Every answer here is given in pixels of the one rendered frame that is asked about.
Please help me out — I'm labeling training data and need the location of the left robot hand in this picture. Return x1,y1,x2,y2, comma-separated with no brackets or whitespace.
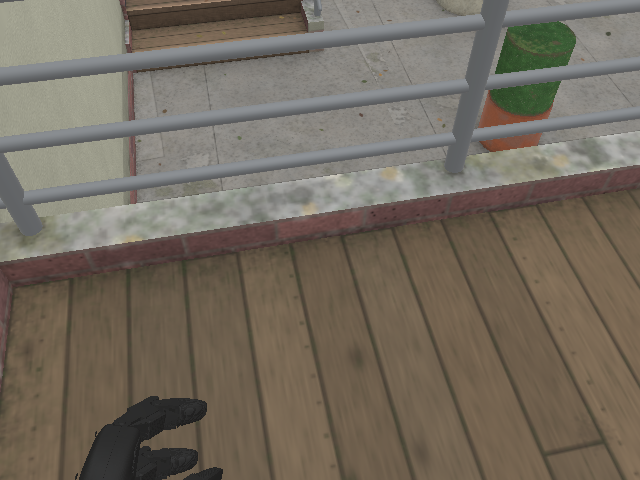
75,396,223,480

